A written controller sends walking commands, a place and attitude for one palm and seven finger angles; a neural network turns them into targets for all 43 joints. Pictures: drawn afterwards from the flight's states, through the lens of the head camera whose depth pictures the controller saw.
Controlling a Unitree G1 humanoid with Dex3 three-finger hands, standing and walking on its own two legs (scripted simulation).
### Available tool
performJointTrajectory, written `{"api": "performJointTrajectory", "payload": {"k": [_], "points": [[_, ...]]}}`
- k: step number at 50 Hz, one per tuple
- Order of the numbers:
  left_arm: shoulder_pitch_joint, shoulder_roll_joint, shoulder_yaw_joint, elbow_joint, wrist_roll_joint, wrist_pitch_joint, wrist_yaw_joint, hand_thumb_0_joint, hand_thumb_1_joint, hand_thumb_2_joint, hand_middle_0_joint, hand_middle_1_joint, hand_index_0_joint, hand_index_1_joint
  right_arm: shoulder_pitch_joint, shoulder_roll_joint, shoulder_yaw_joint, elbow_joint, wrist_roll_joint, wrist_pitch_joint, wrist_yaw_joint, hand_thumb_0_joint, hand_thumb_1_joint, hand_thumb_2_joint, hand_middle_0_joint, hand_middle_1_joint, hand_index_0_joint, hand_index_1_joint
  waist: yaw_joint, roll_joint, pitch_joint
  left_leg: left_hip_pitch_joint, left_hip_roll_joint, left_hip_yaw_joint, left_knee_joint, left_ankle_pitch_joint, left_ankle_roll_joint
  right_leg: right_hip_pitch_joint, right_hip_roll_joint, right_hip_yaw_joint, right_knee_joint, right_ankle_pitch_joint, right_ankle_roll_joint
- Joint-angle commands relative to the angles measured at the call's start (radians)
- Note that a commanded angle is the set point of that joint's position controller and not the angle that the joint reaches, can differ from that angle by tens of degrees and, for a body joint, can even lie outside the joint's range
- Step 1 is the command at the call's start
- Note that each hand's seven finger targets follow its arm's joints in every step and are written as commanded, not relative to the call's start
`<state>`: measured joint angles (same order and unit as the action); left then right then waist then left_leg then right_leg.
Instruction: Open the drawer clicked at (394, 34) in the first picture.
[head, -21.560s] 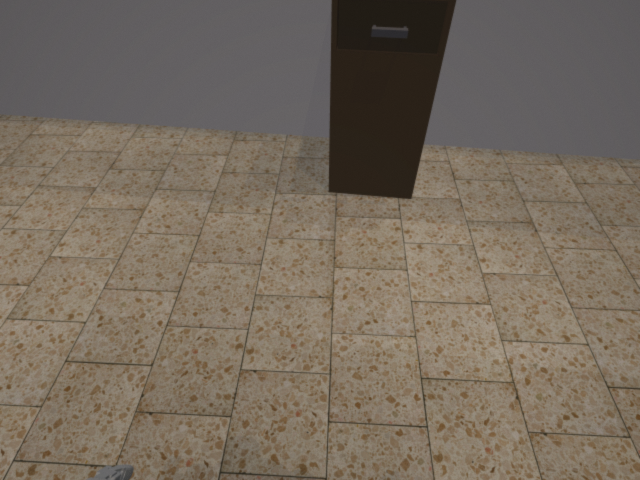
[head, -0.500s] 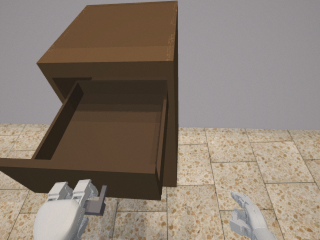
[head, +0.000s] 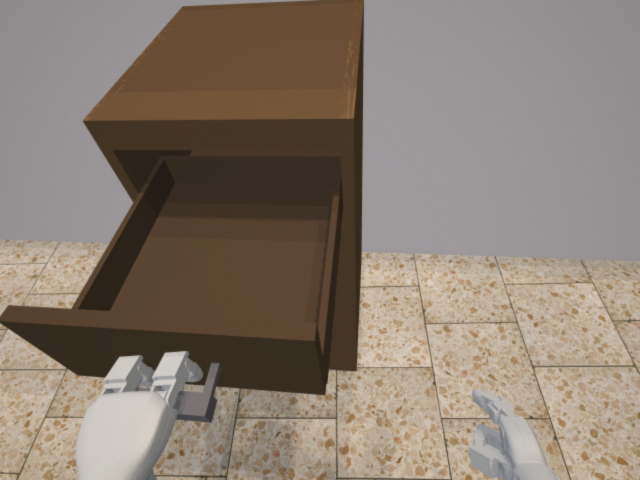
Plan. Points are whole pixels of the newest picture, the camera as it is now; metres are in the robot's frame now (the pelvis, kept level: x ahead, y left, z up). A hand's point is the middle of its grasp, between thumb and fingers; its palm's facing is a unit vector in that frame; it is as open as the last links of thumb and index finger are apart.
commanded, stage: lift the hand off the handle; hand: left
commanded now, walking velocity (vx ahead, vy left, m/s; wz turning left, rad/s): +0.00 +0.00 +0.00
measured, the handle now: (166, 385) +0.21 +0.21 +0.04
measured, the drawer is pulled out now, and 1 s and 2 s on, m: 0.30 0.29 0.29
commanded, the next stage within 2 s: draw the hand back to the body in 1.38 s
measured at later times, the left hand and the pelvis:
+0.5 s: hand (141, 418) +0.17 +0.21 +0.06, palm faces +0.01 -0.12 -0.99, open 13.3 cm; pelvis +0.00 +0.01 +0.02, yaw +0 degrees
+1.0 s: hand (99, 381) +0.18 +0.22 +0.13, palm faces +0.10 -0.14 -0.98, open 13.4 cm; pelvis +0.01 +0.02 +0.04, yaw +0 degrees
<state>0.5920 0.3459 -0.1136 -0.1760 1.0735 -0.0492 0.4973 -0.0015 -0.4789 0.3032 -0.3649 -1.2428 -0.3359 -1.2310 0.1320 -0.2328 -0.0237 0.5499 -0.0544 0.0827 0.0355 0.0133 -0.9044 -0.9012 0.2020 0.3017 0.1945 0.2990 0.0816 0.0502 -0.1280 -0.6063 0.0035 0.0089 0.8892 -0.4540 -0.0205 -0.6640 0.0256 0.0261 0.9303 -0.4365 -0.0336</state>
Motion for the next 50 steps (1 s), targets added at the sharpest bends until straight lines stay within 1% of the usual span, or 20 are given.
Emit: {"api": "performJointTrajectory", "payload": {"k": [1, 3, 4, 5, 7, 9, 12, 19, 22, 24, 26, 28, 30, 36, 37, 38, 39, 42, 44, 50], "points": [[-0.070, 0.121, 0.131, -0.136, -0.003, 0.046, 0.028, 0.000, -0.500, 0.300, -0.300, -1.200, -0.300, -1.200, -0.129, -0.077, -0.025, -0.172, 0.010, -0.058, -0.020, 0.000, -0.900, -0.900, 0.200, 0.300, 0.200, 0.300, -0.015, -0.093, -0.116, 0.085, -0.041, 0.015, -0.104, 0.147, 0.042, 0.101, -0.006, 0.018, -0.205, 0.173, -0.008], [-0.116, 0.127, 0.124, -0.151, 0.000, 0.051, 0.020, 0.000, -0.500, 0.300, -0.300, -1.200, -0.300, -1.200, -0.131, -0.077, -0.025, -0.172, 0.010, -0.061, -0.019, 0.000, -0.900, -0.900, 0.200, 0.300, 0.200, 0.300, -0.017, -0.084, -0.138, 0.111, -0.040, 0.018, -0.107, 0.149, 0.041, 0.093, -0.008, 0.033, -0.214, 0.152, -0.010], [-0.096, 0.110, 0.106, -0.134, -0.004, 0.056, 0.014, 0.000, -0.500, 0.300, -0.300, -1.200, -0.300, -1.200, -0.133, -0.075, -0.024, -0.172, 0.016, -0.062, -0.022, 0.000, -0.900, -0.900, 0.200, 0.300, 0.200, 0.300, -0.016, -0.069, -0.107, 0.100, -0.039, 0.018, -0.117, 0.136, 0.043, 0.104, -0.006, 0.015, -0.219, 0.146, -0.009], [-0.125, 0.124, 0.107, -0.164, -0.010, 0.058, 0.006, 0.000, -0.500, 0.300, -0.300, -1.200, -0.300, -1.200, -0.135, -0.076, -0.021, -0.175, 0.015, -0.063, -0.021, 0.000, -0.900, -0.900, 0.200, 0.300, 0.200, 0.300, -0.016, -0.087, -0.120, 0.115, -0.042, 0.017, -0.118, 0.138, 0.043, 0.100, -0.012, 0.032, -0.232, 0.126, -0.008], [-0.122, 0.176, 0.160, -0.196, -0.018, 0.061, -0.003, 0.000, -0.500, 0.300, -0.300, -1.200, -0.300, -1.200, -0.141, -0.074, -0.019, -0.177, 0.017, -0.063, -0.033, 0.000, -0.900, -0.900, 0.200, 0.300, 0.200, 0.300, -0.006, -0.094, -0.125, 0.129, -0.043, 0.018, -0.130, 0.143, 0.046, 0.143, -0.011, 0.047, -0.258, 0.139, -0.008], [-0.138, 0.159, 0.136, -0.231, -0.029, 0.059, -0.020, 0.000, -0.500, 0.300, -0.300, -1.200, -0.300, -1.200, -0.147, -0.068, -0.015, -0.178, 0.018, -0.065, -0.036, 0.000, -0.900, -0.900, 0.200, 0.300, 0.200, 0.300, -0.008, -0.065, -0.110, 0.149, -0.045, 0.021, -0.141, 0.141, 0.048, 0.148, -0.016, 0.046, -0.272, 0.129, -0.008], [-0.143, 0.206, 0.188, -0.256, -0.044, 0.045, -0.035, 0.000, -0.500, 0.300, -0.300, -1.200, -0.300, -1.200, -0.149, -0.069, -0.013, -0.177, 0.016, -0.070, -0.042, 0.000, -0.900, -0.900, 0.200, 0.300, 0.200, 0.300, -0.004, -0.074, -0.093, 0.175, -0.045, 0.017, -0.152, 0.153, 0.048, 0.162, -0.018, 0.069, -0.310, 0.116, -0.008], [-0.171, 0.203, 0.197, -0.315, -0.061, 0.015, -0.054, 0.000, -0.500, 0.300, -0.300, -1.200, -0.300, -1.200, -0.142, -0.068, -0.019, -0.167, 0.014, -0.080, -0.034, 0.000, -0.900, -0.900, 0.200, 0.300, 0.200, 0.300, -0.006, -0.025, -0.076, 0.236, -0.037, 0.014, -0.187, 0.176, 0.044, 0.165, -0.015, 0.043, -0.327, 0.114, -0.011], [-0.142, 0.195, 0.186, -0.383, -0.071, 0.014, -0.057, 0.000, -0.500, 0.300, -0.300, -1.200, -0.300, -1.200, -0.138, -0.072, -0.021, -0.180, 0.015, -0.083, -0.019, 0.000, -0.900, -0.900, 0.200, 0.300, 0.200, 0.300, 0.000, 0.014, -0.119, 0.276, -0.029, 0.009, -0.200, 0.249, 0.036, 0.184, -0.010, 0.036, -0.307, 0.182, -0.021], [-0.133, 0.173, 0.160, -0.414, -0.081, 0.015, -0.064, 0.000, -0.500, 0.300, -0.300, -1.200, -0.300, -1.200, -0.137, -0.073, -0.025, -0.181, 0.016, -0.084, -0.011, 0.000, -0.900, -0.900, 0.200, 0.300, 0.200, 0.300, -0.004, -0.006, -0.115, 0.282, -0.024, 0.007, -0.204, 0.262, 0.039, 0.189, -0.011, 0.020, -0.302, 0.200, -0.016], [-0.117, 0.173, 0.154, -0.427, -0.079, 0.024, -0.073, 0.000, -0.500, 0.300, -0.300, -1.200, -0.300, -1.200, -0.141, -0.077, -0.024, -0.183, 0.016, -0.082, -0.005, 0.000, -0.900, -0.900, 0.200, 0.300, 0.200, 0.300, -0.003, 0.004, -0.099, 0.287, -0.019, 0.006, -0.213, 0.280, 0.040, 0.197, -0.010, 0.017, -0.306, 0.218, -0.016], [-0.089, 0.182, 0.160, -0.438, -0.086, 0.038, -0.090, 0.000, -0.500, 0.300, -0.300, -1.200, -0.300, -1.200, -0.143, -0.078, -0.019, -0.191, 0.021, -0.079, 0.000, 0.000, -0.900, -0.900, 0.200, 0.300, 0.200, 0.300, 0.003, -0.022, -0.094, 0.289, -0.014, 0.003, -0.227, 0.279, 0.039, 0.212, -0.014, 0.019, -0.315, 0.213, -0.014], [-0.137, 0.180, 0.141, -0.459, -0.085, 0.048, -0.109, 0.000, -0.500, 0.300, -0.300, -1.200, -0.300, -1.200, -0.148, -0.079, -0.018, -0.191, 0.022, -0.074, 0.000, 0.000, -0.900, -0.900, 0.200, 0.300, 0.200, 0.300, -0.002, -0.042, -0.079, 0.294, -0.013, 0.001, -0.238, 0.269, 0.042, 0.211, -0.016, 0.016, -0.328, 0.200, -0.009], [-0.136, 0.202, 0.150, -0.528, -0.107, 0.049, -0.157, 0.000, -0.500, 0.300, -0.300, -1.200, -0.300, -1.200, -0.145, -0.078, -0.010, -0.202, 0.031, -0.075, -0.006, 0.000, -0.900, -0.900, 0.200, 0.300, 0.200, 0.300, 0.012, -0.020, -0.084, 0.345, -0.003, 0.003, -0.271, 0.305, 0.044, 0.267, -0.021, 0.004, -0.361, 0.228, -0.007], [-0.134, 0.219, 0.173, -0.532, -0.112, 0.051, -0.163, 0.000, -0.500, 0.300, -0.300, -1.200, -0.300, -1.200, -0.153, -0.078, -0.009, -0.205, 0.037, -0.076, -0.006, 0.000, -0.900, -0.900, 0.200, 0.300, 0.200, 0.300, 0.012, -0.020, -0.071, 0.347, -0.002, 0.000, -0.275, 0.314, 0.040, 0.270, -0.017, 0.022, -0.373, 0.233, -0.011], [-0.126, 0.201, 0.150, -0.558, -0.113, 0.050, -0.170, 0.000, -0.500, 0.300, -0.300, -1.200, -0.300, -1.200, -0.139, -0.076, -0.004, -0.208, 0.033, -0.079, -0.001, 0.000, -0.900, -0.900, 0.200, 0.300, 0.200, 0.300, 0.015, -0.016, -0.091, 0.365, -0.002, 0.002, -0.273, 0.327, 0.043, 0.268, -0.024, 0.015, -0.369, 0.235, -0.008], [-0.124, 0.214, 0.166, -0.550, -0.118, 0.050, -0.177, 0.000, -0.500, 0.300, -0.300, -1.200, -0.300, -1.200, -0.147, -0.077, -0.008, -0.201, 0.038, -0.074, -0.004, 0.000, -0.900, -0.900, 0.200, 0.300, 0.200, 0.300, 0.014, -0.019, -0.059, 0.356, 0.003, 0.003, -0.285, 0.326, 0.043, 0.281, -0.020, 0.008, -0.379, 0.250, -0.007], [-0.128, 0.230, 0.190, -0.554, -0.124, 0.065, -0.201, 0.000, -0.500, 0.300, -0.300, -1.200, -0.300, -1.200, -0.161, -0.081, 0.000, -0.207, 0.044, -0.068, -0.004, 0.000, -0.900, -0.900, 0.200, 0.300, 0.200, 0.300, 0.017, -0.037, -0.040, 0.361, 0.002, -0.001, -0.304, 0.330, 0.041, 0.307, -0.021, 0.013, -0.404, 0.263, -0.005], [-0.123, 0.250, 0.207, -0.575, -0.128, 0.065, -0.217, 0.000, -0.500, 0.300, -0.300, -1.200, -0.300, -1.200, -0.153, -0.083, -0.002, -0.205, 0.047, -0.063, -0.005, 0.000, -0.900, -0.900, 0.200, 0.300, 0.200, 0.300, 0.025, -0.012, -0.049, 0.376, 0.009, 0.007, -0.320, 0.346, 0.041, 0.334, -0.023, 0.003, -0.411, 0.279, -0.002], [-0.071, 0.208, 0.152, -0.629, -0.146, 0.093, -0.277, 0.000, -0.500, 0.300, -0.300, -1.200, -0.300, -1.200, -0.150, -0.085, 0.006, -0.224, 0.055, -0.054, 0.010, 0.000, -0.900, -0.900, 0.200, 0.300, 0.200, 0.300, 0.031, -0.004, -0.037, 0.397, 0.019, 0.009, -0.351, 0.410, 0.040, 0.371, -0.024, -0.030, -0.426, 0.315, 0.005]]}}
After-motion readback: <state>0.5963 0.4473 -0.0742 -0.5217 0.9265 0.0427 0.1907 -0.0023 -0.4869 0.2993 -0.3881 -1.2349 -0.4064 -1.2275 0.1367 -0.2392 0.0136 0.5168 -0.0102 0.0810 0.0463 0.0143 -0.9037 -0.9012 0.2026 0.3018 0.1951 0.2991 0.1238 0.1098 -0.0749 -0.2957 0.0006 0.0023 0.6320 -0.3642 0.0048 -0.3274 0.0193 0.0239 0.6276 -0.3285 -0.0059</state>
